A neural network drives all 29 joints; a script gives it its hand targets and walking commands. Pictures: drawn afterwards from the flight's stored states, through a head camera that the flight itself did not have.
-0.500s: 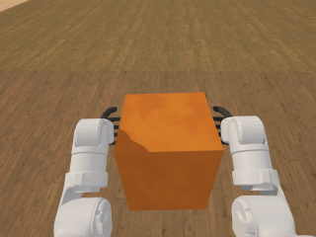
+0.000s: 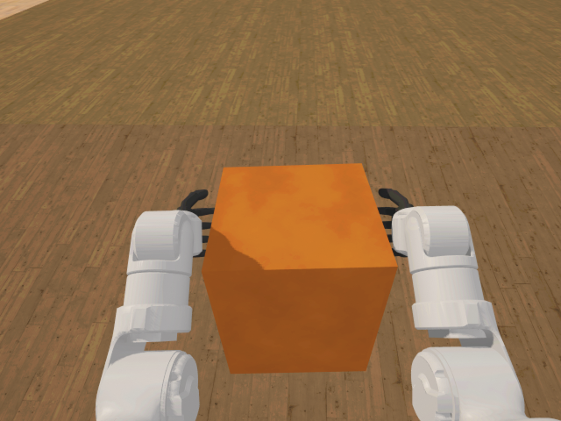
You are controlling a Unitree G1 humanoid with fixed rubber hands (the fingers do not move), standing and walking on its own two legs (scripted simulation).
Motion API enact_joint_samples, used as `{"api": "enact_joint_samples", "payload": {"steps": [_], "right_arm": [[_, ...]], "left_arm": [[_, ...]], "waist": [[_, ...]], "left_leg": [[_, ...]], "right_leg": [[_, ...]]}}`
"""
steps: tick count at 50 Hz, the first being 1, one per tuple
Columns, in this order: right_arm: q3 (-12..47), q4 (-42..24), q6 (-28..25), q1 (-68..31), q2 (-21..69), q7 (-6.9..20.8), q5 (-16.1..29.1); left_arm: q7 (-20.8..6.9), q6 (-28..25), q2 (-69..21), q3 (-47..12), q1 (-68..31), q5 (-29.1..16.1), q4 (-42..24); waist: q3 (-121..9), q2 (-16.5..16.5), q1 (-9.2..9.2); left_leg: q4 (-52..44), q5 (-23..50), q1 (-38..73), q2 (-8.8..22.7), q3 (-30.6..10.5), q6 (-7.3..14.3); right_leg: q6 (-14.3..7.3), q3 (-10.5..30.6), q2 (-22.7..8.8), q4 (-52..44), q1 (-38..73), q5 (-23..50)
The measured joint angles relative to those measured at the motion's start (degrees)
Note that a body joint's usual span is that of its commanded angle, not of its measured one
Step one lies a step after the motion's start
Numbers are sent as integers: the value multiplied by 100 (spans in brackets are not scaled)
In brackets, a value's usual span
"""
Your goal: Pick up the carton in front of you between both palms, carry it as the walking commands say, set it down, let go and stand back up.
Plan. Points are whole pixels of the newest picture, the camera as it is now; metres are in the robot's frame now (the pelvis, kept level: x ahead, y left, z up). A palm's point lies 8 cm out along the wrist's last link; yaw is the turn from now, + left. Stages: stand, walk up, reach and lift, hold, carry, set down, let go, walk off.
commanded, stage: carry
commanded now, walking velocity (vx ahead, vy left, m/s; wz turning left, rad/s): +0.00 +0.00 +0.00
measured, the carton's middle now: (295, 269) +0.34 +0.00 +0.06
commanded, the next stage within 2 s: none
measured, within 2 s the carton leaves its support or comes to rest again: neither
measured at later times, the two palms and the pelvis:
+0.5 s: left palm (187, 232) +0.35 +0.15 +0.14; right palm (403, 230) +0.34 -0.15 +0.13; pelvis +0.00 +0.00 +0.00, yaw +0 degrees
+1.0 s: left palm (194, 174) +0.42 +0.15 +0.18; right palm (397, 166) +0.43 -0.15 +0.18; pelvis +0.07 -0.01 -0.01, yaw +1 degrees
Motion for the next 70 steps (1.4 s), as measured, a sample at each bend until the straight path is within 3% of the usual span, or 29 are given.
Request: {"api": "enact_joint_samples", "payload": {"steps": [34,43,48,52,54,55,57,60,63,65,67,70], "right_arm": [[6,-23,5,3,1,-5,3],[84,-408,376,-280,-80,-143,161],[-114,-326,587,-633,-270,-148,254],[-341,11,669,-816,-322,-105,214],[-413,140,694,-967,-286,-97,146],[-417,191,692,-1076,-231,-96,96],[-369,177,612,-1163,-39,-100,-55],[-305,-178,647,-1008,34,-126,-61],[-257,-558,713,-932,-14,-204,128],[-290,-752,725,-970,-33,-250,207],[-360,-852,711,-1050,-46,-264,232],[-490,-812,657,-1173,-93,-253,230]], "left_arm": [[1,11,4,-6,7,-5,-29],[96,386,166,-23,-271,-194,-407],[122,506,133,14,-779,-132,-121],[162,609,81,-49,-851,-104,82],[183,700,154,-80,-854,-181,31],[185,758,237,-61,-870,-234,-41],[182,786,396,74,-845,-344,-197],[184,752,357,288,-985,-290,-201],[183,809,263,481,-1207,-137,-334],[179,837,200,592,-1331,-46,-489],[169,840,126,687,-1433,55,-613],[130,762,22,727,-1509,193,-629]], "waist": [[7,-3,-3],[-141,8,-25],[-305,36,64],[-341,-259,287],[-222,-383,358],[-139,-432,355],[-17,-408,170],[127,-136,-169],[280,9,-454],[369,59,-584],[401,79,-649],[412,171,-552]], "left_leg": [[-4,-4,12,19,27,-13],[264,-399,58,64,52,-19],[996,-723,-116,212,24,26],[1734,-1240,-710,-12,47,128],[1225,-998,-860,-148,143,205],[878,-414,-777,-214,212,280],[795,-218,-565,-269,279,279],[377,-461,-210,-237,88,249],[-180,-380,180,-186,-63,203],[-475,-407,459,-138,-129,198],[-724,-488,739,-91,-169,161],[-730,-763,1113,70,-164,85]], "right_leg": [[8,-25,-19,4,7,-8],[-12,-75,-50,330,22,-424],[-48,-162,50,408,201,-775],[-6,-28,-49,8,548,-810],[49,71,-148,-155,761,-838],[78,117,-220,-37,801,-921],[93,189,-289,1147,395,-1019],[0,402,5,3472,-774,-1177],[-92,347,17,4338,-1913,-1072],[-122,279,-16,4137,-2506,-953],[-131,183,-30,3340,-2868,-598],[-225,-161,148,1621,-2736,25]]}}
